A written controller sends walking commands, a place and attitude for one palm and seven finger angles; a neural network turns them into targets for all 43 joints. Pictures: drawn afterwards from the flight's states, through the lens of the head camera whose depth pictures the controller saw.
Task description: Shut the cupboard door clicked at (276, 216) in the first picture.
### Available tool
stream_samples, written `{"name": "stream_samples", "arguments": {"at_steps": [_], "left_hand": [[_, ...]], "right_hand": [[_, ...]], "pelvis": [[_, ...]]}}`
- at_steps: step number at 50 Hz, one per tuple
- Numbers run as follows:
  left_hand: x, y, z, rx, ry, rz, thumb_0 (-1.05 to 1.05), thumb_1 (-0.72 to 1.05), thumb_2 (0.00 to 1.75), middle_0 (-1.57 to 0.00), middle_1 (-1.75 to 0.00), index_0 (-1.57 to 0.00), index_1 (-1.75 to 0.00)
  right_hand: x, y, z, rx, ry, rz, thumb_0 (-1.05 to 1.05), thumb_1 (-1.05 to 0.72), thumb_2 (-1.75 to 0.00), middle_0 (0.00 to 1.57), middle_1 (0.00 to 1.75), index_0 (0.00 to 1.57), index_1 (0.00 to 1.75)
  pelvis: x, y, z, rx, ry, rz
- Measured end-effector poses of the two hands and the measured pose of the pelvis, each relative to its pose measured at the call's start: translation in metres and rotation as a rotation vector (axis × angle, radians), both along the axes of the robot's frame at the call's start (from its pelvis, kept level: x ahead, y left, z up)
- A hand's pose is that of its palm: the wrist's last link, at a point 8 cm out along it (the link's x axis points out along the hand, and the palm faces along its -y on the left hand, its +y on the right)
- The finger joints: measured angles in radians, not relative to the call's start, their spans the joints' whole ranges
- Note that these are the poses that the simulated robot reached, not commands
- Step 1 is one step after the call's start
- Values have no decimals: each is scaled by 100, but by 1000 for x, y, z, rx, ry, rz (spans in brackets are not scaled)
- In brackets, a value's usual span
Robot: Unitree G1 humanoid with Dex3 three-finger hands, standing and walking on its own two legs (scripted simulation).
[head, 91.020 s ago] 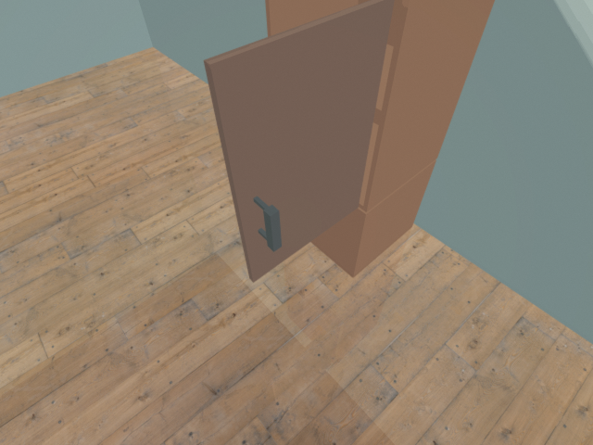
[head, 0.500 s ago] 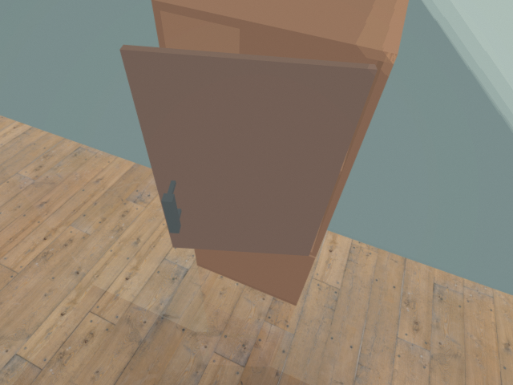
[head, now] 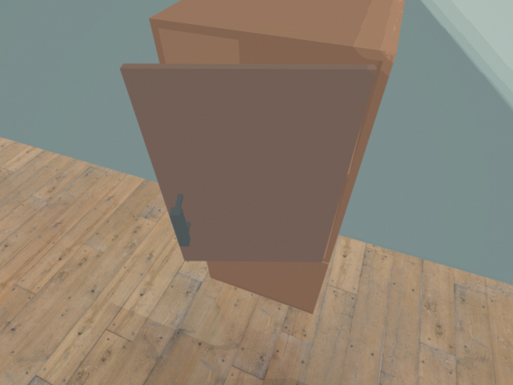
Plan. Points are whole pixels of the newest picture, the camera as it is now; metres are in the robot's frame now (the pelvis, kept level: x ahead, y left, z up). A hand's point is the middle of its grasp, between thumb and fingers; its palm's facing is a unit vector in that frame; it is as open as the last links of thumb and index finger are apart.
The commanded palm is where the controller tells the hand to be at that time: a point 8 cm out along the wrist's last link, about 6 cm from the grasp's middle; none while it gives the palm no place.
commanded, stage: look again from close up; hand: left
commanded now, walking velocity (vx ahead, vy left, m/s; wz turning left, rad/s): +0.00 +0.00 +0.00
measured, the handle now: (182, 220) +0.49 +0.21 -0.10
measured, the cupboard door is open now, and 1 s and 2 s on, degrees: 20 20 20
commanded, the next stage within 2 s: raise the hand and make a fist in 0.12 s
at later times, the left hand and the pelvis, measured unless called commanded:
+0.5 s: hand (166, 317) +0.22 +0.16 -0.01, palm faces +0.12 -0.99 -0.02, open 6.9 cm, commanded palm +0.12 +0.21 -0.07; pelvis +0.01 -0.03 -0.04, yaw +0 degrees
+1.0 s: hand (183, 352) +0.19 +0.14 -0.08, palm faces +0.01 -1.00 +0.00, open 4.5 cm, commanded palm +0.15 +0.20 -0.07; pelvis -0.01 -0.05 -0.12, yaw +0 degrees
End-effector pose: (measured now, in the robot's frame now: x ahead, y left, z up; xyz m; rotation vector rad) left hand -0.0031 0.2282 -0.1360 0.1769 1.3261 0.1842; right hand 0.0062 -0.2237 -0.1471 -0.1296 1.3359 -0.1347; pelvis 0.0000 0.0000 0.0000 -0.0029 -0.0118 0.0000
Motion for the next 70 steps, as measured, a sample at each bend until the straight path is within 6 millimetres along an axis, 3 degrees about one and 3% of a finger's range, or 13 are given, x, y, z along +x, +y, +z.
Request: {"name": "stream_samples", "arguments": {"at_steps": [12, 14, 19, 23, 26, 32, 35, 41, 46, 50, 55, 65, 70], "left_hand": [[21, -13, -6, -37, 25, -28, 1, 90, 90, -20, -30, -19, -30], [53, -6, 12, -36, -147, 55, 1, 90, 90, -21, -30, -20, -30], [164, -1, 108, 26, -842, 51, 2, 91, 90, -23, -32, -22, -32], [204, -10, 139, -28, -1188, -31, 1, 91, 90, -27, -37, -26, -37], [192, -21, 122, -106, -1314, -122, 1, 91, 90, -31, -42, -30, -42], [125, -27, 40, -155, -1163, -69, 1, 90, 90, -42, -53, -41, -53], [109, -23, 37, -84, -1180, -42, 2, 90, 90, -47, -59, -46, -59], [149, -32, 84, -38, -1446, -222, 3, 90, 90, -58, -71, -57, -71], [185, -42, 72, -201, -1271, -251, 2, 90, 90, -67, -81, -66, -81], [177, -34, 60, -187, -1112, -148, 2, 90, 90, -74, -89, -73, -89], [158, -18, 76, -59, -1233, -114, 2, 90, 90, -83, -99, -82, -99], [167, -23, 51, -187, -1275, -200, 2, 90, 90, -102, -119, -101, -119], [167, -10, 74, -121, -1312, -165, 2, 89, 90, -111, -129, -110, -129]], "right_hand": [[31, -17, 13, -42, -22, 14, 1, -91, -90, 20, 30, 20, 30], [44, -22, 21, -81, -119, 24, 1, -91, -90, 20, 30, 20, 30], [100, -35, 38, -107, -454, 62, 1, -90, -90, 20, 30, 20, 30], [149, -47, 45, -103, -656, 84, 1, -90, -90, 20, 30, 20, 30], [179, -56, 43, -110, -747, 124, 1, -90, -90, 20, 30, 20, 30], [224, -67, 16, -141, -825, 236, 1, -90, -90, 20, 30, 20, 30], [234, -63, -7, -137, -829, 272, 1, -90, -90, 20, 30, 20, 30], [219, -46, -54, -68, -764, 231, 2, -90, -90, 20, 30, 20, 30], [176, -43, -70, -14, -645, 87, 2, -90, -90, 20, 30, 20, 30], [143, -52, -64, -38, -567, 19, 2, -90, -90, 20, 30, 20, 30], [120, -68, -57, -119, -528, 37, 2, -90, -90, 20, 30, 20, 30], [132, -60, -49, -188, -592, 82, 2, -90, -90, 20, 30, 20, 30], [149, -33, -34, -139, -647, 105, 2, -90, -90, 20, 30, 20, 30]], "pelvis": [[15, -8, 3, -5, 9, -9], [15, -10, 1, -6, 7, -2], [15, -16, -7, 0, 45, 28], [9, -23, -26, 2, 132, 15], [5, -34, -49, 10, 193, 2], [-4, -51, -99, -6, 275, 19], [-7, -56, -118, -28, 297, 28], [-14, -62, -138, -51, 319, 30], [-16, -60, -129, -30, 324, 16], [-12, -55, -115, -11, 319, 0], [-15, -47, -113, -17, 319, -6], [-29, -29, -126, -55, 328, -1], [-27, -22, -117, -63, 312, 0]]}}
